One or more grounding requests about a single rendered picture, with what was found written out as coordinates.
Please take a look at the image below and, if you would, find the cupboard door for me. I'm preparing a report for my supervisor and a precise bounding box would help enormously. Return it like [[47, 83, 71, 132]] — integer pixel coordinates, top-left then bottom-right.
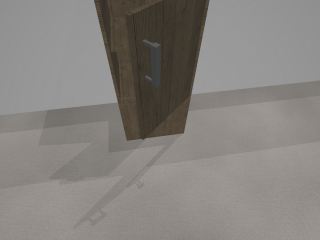
[[125, 0, 207, 140]]

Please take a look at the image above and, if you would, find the handle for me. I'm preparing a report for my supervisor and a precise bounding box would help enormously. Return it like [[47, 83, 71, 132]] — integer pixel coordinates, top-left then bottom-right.
[[142, 39, 161, 88]]

